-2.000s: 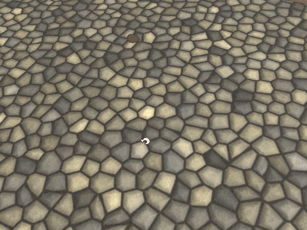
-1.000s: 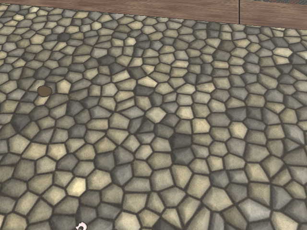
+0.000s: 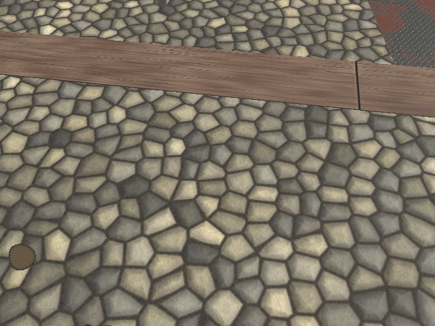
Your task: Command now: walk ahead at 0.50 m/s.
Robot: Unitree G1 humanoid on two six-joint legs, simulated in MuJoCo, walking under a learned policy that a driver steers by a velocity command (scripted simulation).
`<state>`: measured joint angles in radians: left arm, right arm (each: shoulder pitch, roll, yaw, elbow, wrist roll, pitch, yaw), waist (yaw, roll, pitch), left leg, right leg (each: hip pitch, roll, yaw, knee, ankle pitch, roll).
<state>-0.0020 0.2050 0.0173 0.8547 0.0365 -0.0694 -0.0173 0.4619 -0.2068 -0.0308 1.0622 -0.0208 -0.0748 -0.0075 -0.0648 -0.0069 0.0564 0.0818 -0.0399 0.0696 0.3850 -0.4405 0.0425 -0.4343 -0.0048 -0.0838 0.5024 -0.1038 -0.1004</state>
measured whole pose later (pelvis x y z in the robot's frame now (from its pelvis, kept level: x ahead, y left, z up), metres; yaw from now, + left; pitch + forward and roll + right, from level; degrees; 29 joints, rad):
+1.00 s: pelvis +0.52 +0.05 +0.02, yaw +19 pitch +2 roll +0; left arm -0.01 0.24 0.03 0.79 0.03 -0.03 -0.02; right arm 0.44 -0.23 -0.07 0.95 -0.01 -0.05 -0.01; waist -0.10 -0.04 0.04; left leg 0.00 -0.14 -0.16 0.28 -0.29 0.12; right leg -0.62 -0.06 0.03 0.67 -0.05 0.04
